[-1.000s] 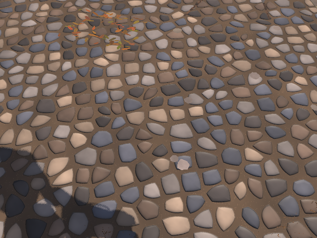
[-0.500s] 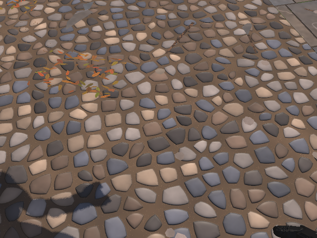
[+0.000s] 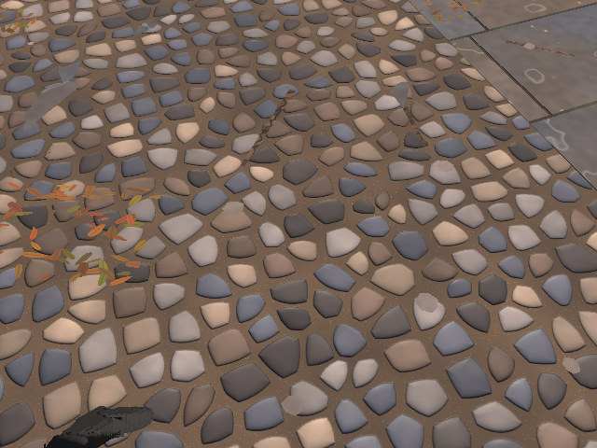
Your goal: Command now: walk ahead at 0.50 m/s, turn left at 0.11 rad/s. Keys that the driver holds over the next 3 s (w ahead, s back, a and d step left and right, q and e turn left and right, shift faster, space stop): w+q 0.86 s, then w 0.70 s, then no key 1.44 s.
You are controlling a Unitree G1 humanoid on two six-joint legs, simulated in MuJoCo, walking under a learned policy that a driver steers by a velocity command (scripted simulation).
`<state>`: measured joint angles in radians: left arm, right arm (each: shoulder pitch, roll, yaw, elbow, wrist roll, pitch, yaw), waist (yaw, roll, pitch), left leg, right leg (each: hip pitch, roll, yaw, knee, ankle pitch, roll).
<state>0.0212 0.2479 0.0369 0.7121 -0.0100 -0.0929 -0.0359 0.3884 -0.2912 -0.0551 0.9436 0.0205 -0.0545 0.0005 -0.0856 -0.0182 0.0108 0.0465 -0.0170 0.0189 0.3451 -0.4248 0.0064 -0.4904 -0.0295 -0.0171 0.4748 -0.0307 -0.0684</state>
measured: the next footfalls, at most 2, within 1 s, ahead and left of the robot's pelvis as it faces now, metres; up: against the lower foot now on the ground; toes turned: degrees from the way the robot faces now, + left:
left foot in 0.54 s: +0.43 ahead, +0.16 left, +0.00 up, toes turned +18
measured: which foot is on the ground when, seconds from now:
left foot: down 0.00-0.02, up 0.04-0.52, down 0.54-1.00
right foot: down 0.00-0.56, up 0.58-1.00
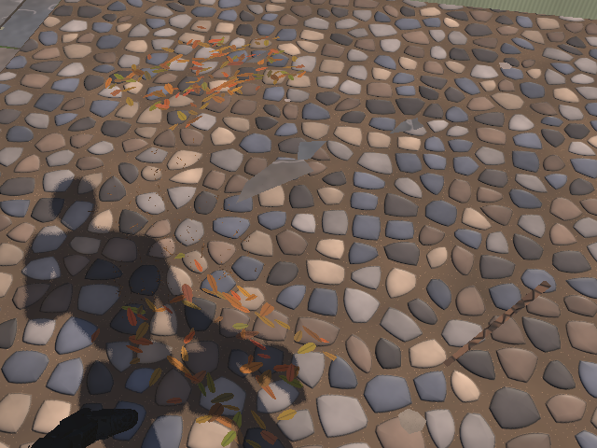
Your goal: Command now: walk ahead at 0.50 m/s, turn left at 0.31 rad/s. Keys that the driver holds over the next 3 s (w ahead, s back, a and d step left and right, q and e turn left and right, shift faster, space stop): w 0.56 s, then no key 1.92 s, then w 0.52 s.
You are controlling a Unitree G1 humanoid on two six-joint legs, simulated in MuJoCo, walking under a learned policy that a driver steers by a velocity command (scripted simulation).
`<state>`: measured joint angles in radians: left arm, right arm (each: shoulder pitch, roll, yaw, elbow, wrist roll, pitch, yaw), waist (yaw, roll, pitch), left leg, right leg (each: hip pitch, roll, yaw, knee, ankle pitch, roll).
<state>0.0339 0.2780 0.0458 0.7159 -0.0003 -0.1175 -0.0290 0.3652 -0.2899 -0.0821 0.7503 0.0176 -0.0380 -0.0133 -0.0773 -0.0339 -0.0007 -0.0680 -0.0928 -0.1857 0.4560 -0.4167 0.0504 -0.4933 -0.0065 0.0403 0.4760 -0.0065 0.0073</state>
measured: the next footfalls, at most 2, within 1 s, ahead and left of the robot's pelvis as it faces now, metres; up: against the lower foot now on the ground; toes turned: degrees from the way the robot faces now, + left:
right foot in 0.02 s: +0.17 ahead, -0.12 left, +0.00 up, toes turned +2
left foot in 0.52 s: +0.44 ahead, +0.14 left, +0.00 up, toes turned +4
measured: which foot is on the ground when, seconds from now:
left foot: down 0.00-0.04, up 0.06-0.50, down 0.52-1.00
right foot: up 0.00-0.00, down 0.02-0.52, up 0.54-0.92, down 0.94-1.00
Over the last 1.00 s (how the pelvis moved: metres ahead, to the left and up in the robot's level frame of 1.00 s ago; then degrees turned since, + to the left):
0.55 0.10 0.00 30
